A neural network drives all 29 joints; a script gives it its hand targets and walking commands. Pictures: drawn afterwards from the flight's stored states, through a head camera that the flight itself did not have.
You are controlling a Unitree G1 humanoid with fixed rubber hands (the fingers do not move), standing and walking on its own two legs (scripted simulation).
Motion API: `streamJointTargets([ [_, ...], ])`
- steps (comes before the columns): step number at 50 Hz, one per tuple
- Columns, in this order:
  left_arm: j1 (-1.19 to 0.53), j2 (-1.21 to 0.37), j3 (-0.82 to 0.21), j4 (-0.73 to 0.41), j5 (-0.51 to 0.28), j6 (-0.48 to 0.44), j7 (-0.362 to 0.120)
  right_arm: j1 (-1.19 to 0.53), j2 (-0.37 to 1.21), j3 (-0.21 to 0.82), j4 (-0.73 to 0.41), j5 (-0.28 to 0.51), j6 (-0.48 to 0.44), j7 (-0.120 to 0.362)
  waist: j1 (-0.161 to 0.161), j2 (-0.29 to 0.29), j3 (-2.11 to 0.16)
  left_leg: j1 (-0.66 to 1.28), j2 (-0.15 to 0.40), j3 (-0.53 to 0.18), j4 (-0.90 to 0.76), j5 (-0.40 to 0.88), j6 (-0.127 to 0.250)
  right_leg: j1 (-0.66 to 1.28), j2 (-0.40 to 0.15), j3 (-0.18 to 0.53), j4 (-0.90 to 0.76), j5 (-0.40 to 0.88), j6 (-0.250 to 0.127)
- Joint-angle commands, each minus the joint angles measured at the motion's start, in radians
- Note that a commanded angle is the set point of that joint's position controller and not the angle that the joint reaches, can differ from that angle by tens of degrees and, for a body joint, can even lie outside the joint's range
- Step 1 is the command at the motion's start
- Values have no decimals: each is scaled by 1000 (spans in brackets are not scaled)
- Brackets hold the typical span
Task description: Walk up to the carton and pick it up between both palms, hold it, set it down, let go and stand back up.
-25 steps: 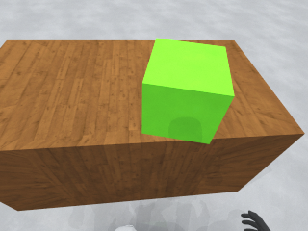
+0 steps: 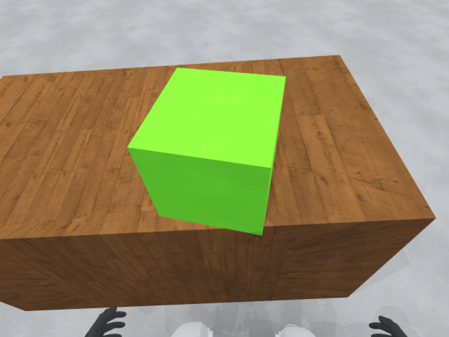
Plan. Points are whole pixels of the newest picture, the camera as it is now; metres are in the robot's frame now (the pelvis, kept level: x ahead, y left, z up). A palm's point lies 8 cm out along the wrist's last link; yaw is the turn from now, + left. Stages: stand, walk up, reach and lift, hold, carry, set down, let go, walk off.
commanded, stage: walk up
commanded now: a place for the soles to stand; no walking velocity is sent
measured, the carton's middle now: (218, 150) +0.50 +0.02 +0.03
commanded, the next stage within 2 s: none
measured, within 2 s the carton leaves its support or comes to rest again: neither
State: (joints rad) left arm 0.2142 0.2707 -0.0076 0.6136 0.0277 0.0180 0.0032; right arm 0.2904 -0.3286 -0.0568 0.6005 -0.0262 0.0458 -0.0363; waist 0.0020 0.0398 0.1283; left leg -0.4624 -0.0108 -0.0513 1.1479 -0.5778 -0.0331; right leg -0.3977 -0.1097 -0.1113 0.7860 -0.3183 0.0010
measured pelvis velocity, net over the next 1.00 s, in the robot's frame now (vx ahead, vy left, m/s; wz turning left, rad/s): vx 0.05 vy -0.01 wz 0.05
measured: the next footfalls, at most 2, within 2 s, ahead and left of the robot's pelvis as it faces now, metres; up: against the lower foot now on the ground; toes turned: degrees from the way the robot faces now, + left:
left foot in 0.18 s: +0.05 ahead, +0.12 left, +0.00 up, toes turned +4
left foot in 1.32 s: +0.15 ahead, +0.11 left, +0.00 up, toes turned +4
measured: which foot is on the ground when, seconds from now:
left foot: up 0.00-0.16, down 0.18-1.00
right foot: down 0.00-1.00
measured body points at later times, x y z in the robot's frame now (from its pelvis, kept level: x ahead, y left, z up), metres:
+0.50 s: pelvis +0.01 +0.00 +0.02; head +0.02 +0.00 +0.47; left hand +0.07 +0.28 -0.09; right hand +0.18 -0.24 -0.08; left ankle +0.01 +0.12 -0.71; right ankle +0.05 -0.12 -0.71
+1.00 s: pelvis +0.05 -0.01 +0.02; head +0.05 -0.01 +0.47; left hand +0.12 +0.27 -0.08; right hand +0.13 -0.28 -0.09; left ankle +0.01 +0.12 -0.71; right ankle +0.09 -0.12 -0.70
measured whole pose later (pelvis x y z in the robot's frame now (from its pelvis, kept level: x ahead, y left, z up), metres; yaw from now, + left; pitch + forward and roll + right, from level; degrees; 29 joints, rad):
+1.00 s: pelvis +0.05 -0.01 +0.02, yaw +3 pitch -2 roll +1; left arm 0.39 0.30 0.05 0.61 0.04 0.00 -0.03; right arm 0.35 -0.27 -0.04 0.70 -0.05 -0.01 0.00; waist -0.03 -0.02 0.03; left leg -0.19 0.01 0.01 0.59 -0.36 0.00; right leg -0.35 -0.04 -0.03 0.67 -0.36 -0.01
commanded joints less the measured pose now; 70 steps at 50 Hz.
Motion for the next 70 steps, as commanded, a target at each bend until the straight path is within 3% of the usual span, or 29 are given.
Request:
streamJointTargets([
  [1,100,222,89,-55,12,-22,29,1,-85,-28,-95,-9,-4,22,61,-244,-118,-130,45,-13,-79,-12,7,219,-306,372,-367,169,-254],
  [6,90,246,92,-65,12,-16,41,-22,-47,-32,-90,-10,-8,54,42,-231,-137,28,26,35,-290,66,37,136,-280,284,-368,103,-225],
  [9,34,234,76,-90,-7,-7,23,81,-71,-50,-50,0,-35,68,-53,-150,-154,356,-2,26,-591,301,92,-102,-183,109,-259,-58,-103],
  [10,83,169,54,-104,-14,-9,13,84,-143,-70,-45,-13,-41,64,-65,28,-172,439,125,-206,-673,202,148,-227,-120,22,-111,-161,-40],
  [11,69,133,50,-114,-39,-2,16,29,-208,-78,-65,6,-37,54,-73,176,-181,250,305,-504,-831,-26,268,-181,39,-19,53,-310,13],
  [12,34,167,61,-108,-34,10,22,-15,-173,-68,-57,12,-37,42,-78,122,-114,127,303,-466,-849,-39,319,-119,23,95,171,-312,5],
  [15,147,142,56,-67,-38,-6,24,-107,-114,-32,-58,-4,-37,24,-7,118,-123,229,237,-271,-710,493,280,-97,24,90,75,-219,9],
  [17,206,132,57,-48,-26,-30,24,-155,-101,-16,-64,2,-26,35,25,120,-163,173,191,-163,-632,650,224,95,45,36,-140,-26,11],
  [19,220,166,63,-61,-12,-47,22,-141,-82,2,-60,17,-21,48,35,53,-184,89,146,-122,-556,547,136,240,24,116,-279,159,-26],
  [20,156,243,80,-83,-7,-49,23,-92,-62,12,-64,26,-18,55,-13,-60,-163,65,65,-58,-494,393,83,189,-105,311,-342,100,-77],
  [21,133,264,89,-83,-20,-40,16,-70,-56,8,-45,20,-12,54,-26,-102,-129,154,38,-35,-484,260,63,59,-160,384,-404,-19,-129],
  [27,143,164,59,-89,-28,-38,1,-91,-96,-4,-15,17,-43,62,-2,-48,-91,177,96,-130,-675,345,104,71,-10,172,-336,-14,-35],
  [39,135,165,64,-97,-24,-36,5,-100,-92,6,-12,23,-43,63,8,-14,-121,140,104,-105,-704,395,99,170,-13,137,-292,109,-41],
  [40,172,164,76,-79,2,-31,-14,15,-88,-21,-2,-6,-61,57,-16,-33,-186,237,128,-173,-751,-1,136,125,56,84,-192,-168,-43],
  [41,138,142,79,-98,7,-24,-22,46,-137,-42,7,-16,-64,48,-37,33,-97,268,212,-316,-847,-178,191,-35,101,52,-87,-206,-28],
  [42,126,124,78,-115,8,-21,-28,58,-171,-53,17,-18,-61,39,-53,89,-27,282,295,-412,-905,-247,249,-152,99,62,-27,-195,-23],
  [44,98,120,78,-137,7,-22,-30,71,-149,-50,21,-29,-65,24,-76,90,42,337,353,-456,-917,-105,300,-293,45,133,41,-198,-15],
  [47,125,109,84,-128,12,-41,-30,41,-122,-38,26,-32,-74,21,-54,79,-2,311,320,-326,-869,122,277,-178,28,124,-46,-135,0],
  [50,252,98,93,-86,10,-61,-28,-65,-105,-25,5,-9,-66,38,44,95,-67,64,195,-80,-694,359,167,260,105,52,-277,154,-24],
  [51,277,130,104,-79,15,-67,-19,-48,-69,-8,4,3,-63,47,55,35,-89,-36,138,-12,-613,306,112,374,90,110,-308,177,-42],
  [52,273,213,123,-85,22,-68,-11,-6,-3,20,-22,15,-59,54,49,-151,-109,-110,42,76,-432,154,43,376,-99,391,-420,19,-112],
  [53,300,261,133,-75,3,-55,-3,18,-15,9,-18,10,-46,39,65,-212,-120,-54,-1,80,-299,-32,23,301,-241,596,-503,-55,-221],
  [54,305,234,126,-67,1,-45,7,21,-44,2,-15,-2,-33,29,66,-161,-71,-73,22,27,-185,-81,23,269,-280,633,-503,-17,-279],
  [60,190,165,75,-60,6,-36,21,48,2,10,-5,0,-43,30,23,-174,-101,48,59,43,-308,79,-2,196,-140,318,-395,491,-222],
  [63,188,167,66,-57,-14,-30,15,31,-6,7,-7,-7,-43,26,11,-171,-156,213,28,87,-497,242,13,157,-100,267,-309,606,-166],
  [65,126,182,56,-68,-37,-25,6,39,-33,3,-9,-14,-51,23,-32,-164,-173,362,58,33,-634,484,51,31,-81,242,-286,472,-98],
  [67,193,111,36,-80,-50,-26,-4,-43,-119,-5,-22,0,-52,22,16,-18,-205,349,219,-157,-663,495,120,20,1,196,-283,112,-29],
  [68,202,103,38,-59,-39,-17,-2,-68,-115,-1,-15,23,-49,26,25,4,-184,227,233,-154,-696,388,146,122,32,179,-288,3,-18],
  [70,165,132,49,-48,-27,-18,-6,-87,-65,18,-6,36,-48,32,14,-2,-98,165,159,-80,-707,330,98,129,30,196,-327,39,-24],
])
